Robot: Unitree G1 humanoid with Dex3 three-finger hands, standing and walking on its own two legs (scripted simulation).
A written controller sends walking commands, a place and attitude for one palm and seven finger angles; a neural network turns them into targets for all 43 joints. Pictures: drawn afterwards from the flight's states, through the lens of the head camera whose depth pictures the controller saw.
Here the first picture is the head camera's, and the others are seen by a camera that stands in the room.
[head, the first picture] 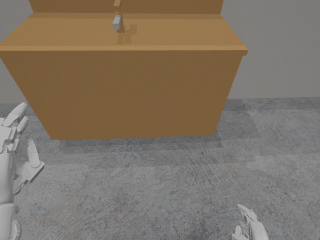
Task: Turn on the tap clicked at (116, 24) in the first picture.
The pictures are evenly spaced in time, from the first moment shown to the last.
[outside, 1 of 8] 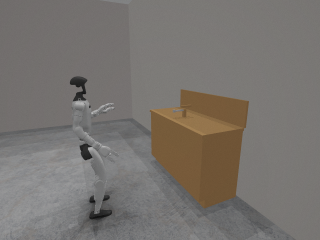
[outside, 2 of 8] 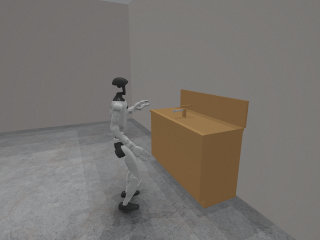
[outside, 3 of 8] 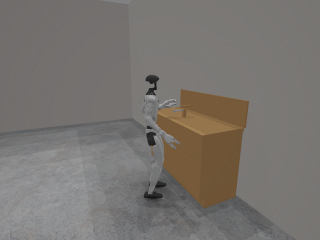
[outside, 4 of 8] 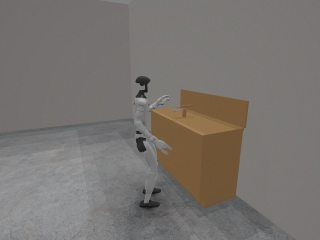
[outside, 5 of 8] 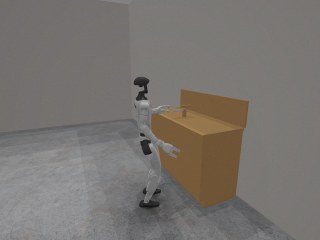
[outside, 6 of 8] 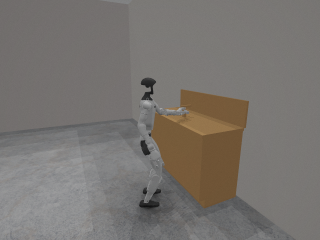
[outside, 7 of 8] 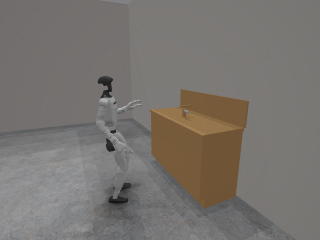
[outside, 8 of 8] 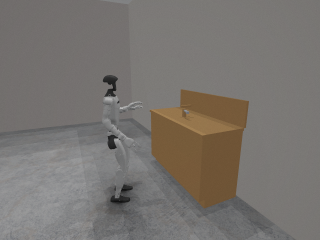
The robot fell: no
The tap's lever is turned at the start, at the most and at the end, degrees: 0 73 73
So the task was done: yes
